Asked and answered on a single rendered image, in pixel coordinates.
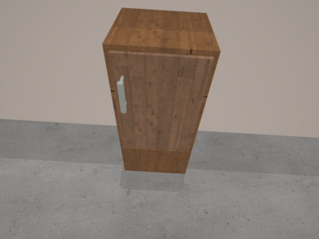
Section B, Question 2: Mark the handle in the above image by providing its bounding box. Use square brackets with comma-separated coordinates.
[117, 76, 127, 114]

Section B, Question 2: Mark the cupboard door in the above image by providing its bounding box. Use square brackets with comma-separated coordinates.
[108, 50, 214, 152]

